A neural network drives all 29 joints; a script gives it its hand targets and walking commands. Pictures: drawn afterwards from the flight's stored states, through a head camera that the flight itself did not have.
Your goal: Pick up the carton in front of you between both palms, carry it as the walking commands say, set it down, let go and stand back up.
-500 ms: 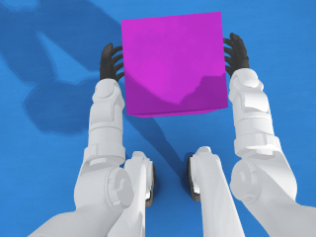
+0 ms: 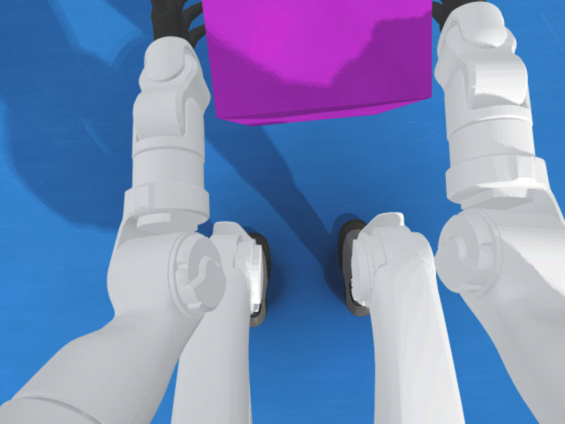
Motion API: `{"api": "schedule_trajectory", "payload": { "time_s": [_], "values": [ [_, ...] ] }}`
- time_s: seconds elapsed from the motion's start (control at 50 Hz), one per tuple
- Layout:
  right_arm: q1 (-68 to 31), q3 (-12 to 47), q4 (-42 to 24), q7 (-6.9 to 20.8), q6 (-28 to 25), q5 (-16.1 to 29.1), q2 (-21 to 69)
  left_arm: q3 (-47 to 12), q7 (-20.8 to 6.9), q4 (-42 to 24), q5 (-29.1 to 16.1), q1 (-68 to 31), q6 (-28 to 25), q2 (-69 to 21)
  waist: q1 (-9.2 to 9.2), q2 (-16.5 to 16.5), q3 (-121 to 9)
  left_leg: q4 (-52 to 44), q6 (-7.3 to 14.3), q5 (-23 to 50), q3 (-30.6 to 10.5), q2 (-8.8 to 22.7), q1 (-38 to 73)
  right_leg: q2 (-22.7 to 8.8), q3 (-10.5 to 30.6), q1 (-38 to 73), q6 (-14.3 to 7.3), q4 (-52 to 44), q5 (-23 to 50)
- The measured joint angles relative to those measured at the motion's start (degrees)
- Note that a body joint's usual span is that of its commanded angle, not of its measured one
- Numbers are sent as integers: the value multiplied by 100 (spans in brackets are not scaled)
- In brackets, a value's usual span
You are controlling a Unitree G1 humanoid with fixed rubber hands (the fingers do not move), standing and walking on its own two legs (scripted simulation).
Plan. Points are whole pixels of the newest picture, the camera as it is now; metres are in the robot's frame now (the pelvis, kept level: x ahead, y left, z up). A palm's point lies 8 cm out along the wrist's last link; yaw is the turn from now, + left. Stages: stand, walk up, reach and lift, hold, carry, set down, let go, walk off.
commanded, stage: set down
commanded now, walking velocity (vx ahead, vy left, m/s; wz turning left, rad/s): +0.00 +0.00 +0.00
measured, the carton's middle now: (310, 34) +0.54 -0.04 -0.21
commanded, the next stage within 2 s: none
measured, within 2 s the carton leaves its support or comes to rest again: rests again in 0.64 s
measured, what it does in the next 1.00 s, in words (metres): lowers itself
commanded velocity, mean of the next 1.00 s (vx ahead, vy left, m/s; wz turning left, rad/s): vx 0.00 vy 0.00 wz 0.00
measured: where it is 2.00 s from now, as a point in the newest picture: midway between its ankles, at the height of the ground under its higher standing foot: (304, 289)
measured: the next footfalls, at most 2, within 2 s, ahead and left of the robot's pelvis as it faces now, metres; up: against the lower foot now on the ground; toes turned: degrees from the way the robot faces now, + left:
none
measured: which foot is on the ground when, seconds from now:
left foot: down 0.00-1.00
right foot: down 0.00-1.00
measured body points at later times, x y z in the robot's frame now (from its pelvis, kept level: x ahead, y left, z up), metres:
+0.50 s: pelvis +0.01 +0.00 -0.07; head +0.38 -0.03 +0.17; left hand +0.57 +0.11 -0.24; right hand +0.57 -0.20 -0.24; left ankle +0.10 +0.12 -0.41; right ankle +0.11 -0.11 -0.41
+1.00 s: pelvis -0.01 +0.00 -0.09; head +0.36 -0.03 +0.15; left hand +0.56 +0.12 -0.26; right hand +0.56 -0.20 -0.26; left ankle +0.10 +0.12 -0.41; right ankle +0.11 -0.11 -0.41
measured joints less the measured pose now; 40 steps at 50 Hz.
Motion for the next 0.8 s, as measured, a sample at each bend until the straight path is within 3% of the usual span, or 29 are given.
{"api": "schedule_trajectory", "payload": {
  "time_s": [0.4,0.8],
  "values": [
    [-1035,947,678,-262,-169,1027,-871,-954,484,678,-1099,-982,-216,709,-59,11,1437,1492,-21,-498,76,-71,-424,-9,9,-476,2,1506,-451],
    [-1349,921,1521,67,-397,1032,-1086,-1091,216,1563,-1121,-1391,-359,950,-72,13,1920,1844,-61,-349,19,-218,-396,-103,-44,-363,-9,1838,-371]
  ]
}}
